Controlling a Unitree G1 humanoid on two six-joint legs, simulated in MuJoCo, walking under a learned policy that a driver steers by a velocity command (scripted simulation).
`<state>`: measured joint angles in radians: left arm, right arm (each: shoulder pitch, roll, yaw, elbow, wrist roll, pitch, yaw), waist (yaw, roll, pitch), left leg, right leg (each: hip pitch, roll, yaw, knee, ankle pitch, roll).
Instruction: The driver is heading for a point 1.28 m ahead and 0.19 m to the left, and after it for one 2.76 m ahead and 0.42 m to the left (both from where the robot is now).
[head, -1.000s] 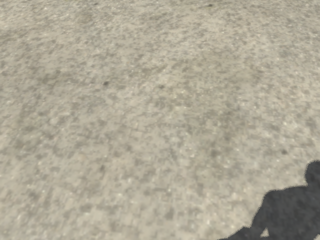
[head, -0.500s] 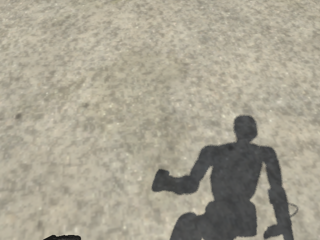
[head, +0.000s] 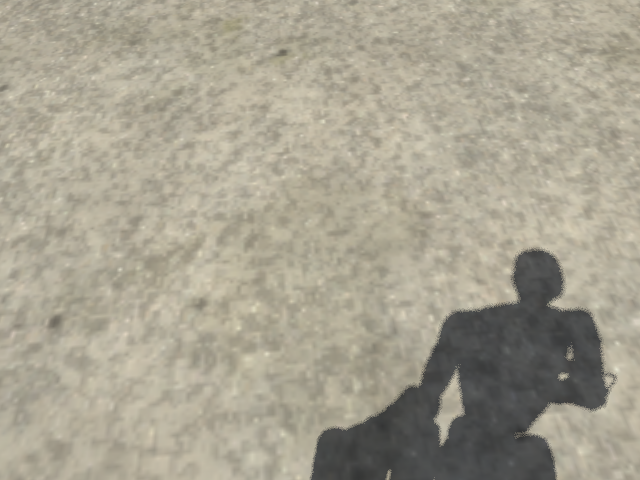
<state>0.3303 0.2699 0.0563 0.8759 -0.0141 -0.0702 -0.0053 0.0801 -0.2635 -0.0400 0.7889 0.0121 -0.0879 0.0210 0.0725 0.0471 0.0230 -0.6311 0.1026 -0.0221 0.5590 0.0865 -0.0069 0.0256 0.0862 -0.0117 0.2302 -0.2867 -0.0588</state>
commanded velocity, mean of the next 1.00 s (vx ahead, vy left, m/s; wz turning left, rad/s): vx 0.50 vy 0.00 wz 0.08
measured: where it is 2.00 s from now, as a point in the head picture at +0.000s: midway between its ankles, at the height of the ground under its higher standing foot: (301, 222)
